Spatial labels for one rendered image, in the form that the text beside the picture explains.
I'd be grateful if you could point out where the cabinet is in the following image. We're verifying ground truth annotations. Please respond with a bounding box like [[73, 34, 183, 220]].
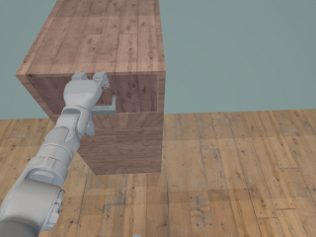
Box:
[[15, 0, 166, 176]]

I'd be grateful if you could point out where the drawer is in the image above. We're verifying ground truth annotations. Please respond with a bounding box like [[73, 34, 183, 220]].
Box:
[[27, 73, 157, 116]]

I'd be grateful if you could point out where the left robot hand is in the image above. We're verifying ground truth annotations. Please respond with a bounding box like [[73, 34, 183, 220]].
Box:
[[63, 71, 110, 136]]

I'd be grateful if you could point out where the robot left forearm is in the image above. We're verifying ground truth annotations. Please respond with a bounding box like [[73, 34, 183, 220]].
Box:
[[0, 105, 90, 220]]

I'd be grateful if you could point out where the handle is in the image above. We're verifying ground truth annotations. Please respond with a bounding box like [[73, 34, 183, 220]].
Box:
[[90, 95, 117, 116]]

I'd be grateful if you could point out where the robot left upper arm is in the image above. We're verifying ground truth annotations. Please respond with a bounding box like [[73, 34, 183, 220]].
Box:
[[0, 178, 65, 237]]

